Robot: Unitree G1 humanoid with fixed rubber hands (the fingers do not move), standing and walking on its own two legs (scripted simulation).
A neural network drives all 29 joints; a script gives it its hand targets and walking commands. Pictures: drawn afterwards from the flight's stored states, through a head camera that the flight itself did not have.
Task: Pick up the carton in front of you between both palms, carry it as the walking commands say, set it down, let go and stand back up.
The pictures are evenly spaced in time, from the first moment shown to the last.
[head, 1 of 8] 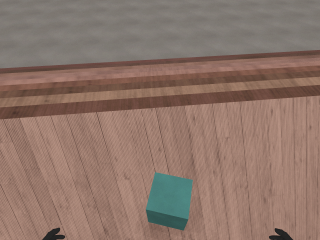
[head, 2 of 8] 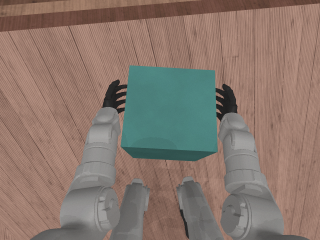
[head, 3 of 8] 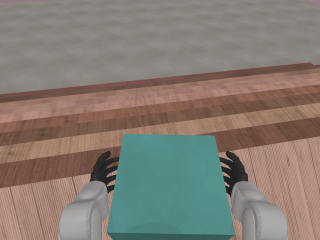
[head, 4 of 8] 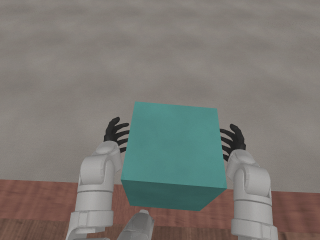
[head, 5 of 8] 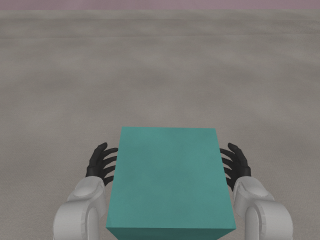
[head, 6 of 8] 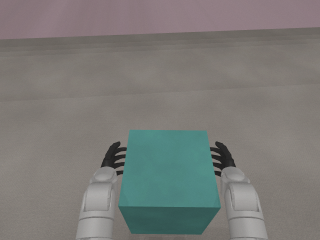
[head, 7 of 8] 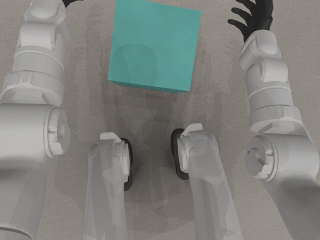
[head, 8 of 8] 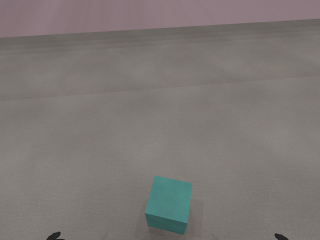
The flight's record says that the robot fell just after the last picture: no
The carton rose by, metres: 0.68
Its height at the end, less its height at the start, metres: -1.26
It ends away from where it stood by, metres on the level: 6.86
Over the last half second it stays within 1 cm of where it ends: yes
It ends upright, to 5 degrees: yes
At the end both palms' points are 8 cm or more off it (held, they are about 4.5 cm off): yes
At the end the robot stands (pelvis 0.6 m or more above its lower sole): yes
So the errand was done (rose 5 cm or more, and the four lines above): yes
